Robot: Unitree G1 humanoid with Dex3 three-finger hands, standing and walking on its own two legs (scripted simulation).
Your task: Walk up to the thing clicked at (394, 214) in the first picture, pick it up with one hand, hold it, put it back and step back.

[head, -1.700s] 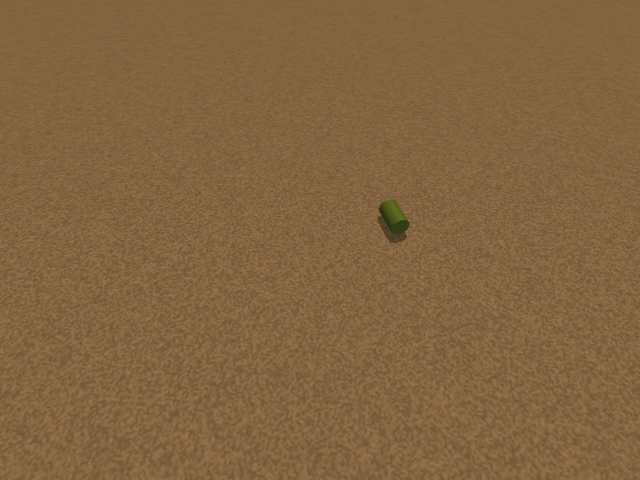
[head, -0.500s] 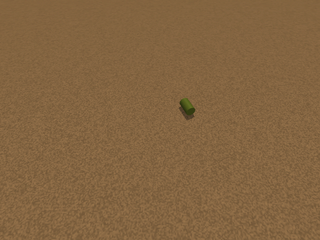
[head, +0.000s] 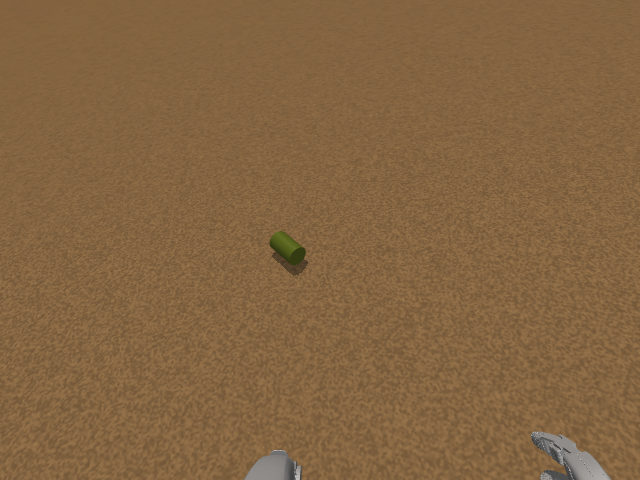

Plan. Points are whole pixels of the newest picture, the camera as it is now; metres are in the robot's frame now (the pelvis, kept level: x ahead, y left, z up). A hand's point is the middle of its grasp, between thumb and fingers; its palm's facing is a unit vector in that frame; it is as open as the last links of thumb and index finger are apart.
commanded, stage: walk up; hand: left
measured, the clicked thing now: (287, 247) +1.17 +0.29 -0.72
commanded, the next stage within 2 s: none
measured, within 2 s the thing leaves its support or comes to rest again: neither
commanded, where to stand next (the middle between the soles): +0.74 +0.43 m, yaw -47 degrees
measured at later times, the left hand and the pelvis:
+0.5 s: hand (150, 316) +0.44 +0.38 -0.12, palm faces -0.34 -0.82 -0.47, open 7.4 cm; pelvis +0.23 +0.14 +0.00, yaw -15 degrees
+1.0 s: hand (97, 277) +0.55 +0.54 -0.13, palm faces -0.39 -0.69 -0.61, open 7.4 cm; pelvis +0.40 +0.25 -0.03, yaw -27 degrees
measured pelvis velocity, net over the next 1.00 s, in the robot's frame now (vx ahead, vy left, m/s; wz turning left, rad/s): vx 0.40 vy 0.25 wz -0.47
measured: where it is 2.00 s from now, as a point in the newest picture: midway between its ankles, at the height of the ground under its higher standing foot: (221, 359)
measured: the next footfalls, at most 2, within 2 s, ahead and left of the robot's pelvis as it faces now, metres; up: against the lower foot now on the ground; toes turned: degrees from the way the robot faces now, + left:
left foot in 0.18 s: +0.26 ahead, +0.22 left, +0.00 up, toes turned -4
right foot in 0.60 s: +0.37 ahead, +0.04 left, +0.00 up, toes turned -24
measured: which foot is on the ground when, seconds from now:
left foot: up 0.00-0.16, down 0.18-0.62, up 0.64-1.00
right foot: down 0.00-0.20, up 0.22-0.58, down 0.60-1.00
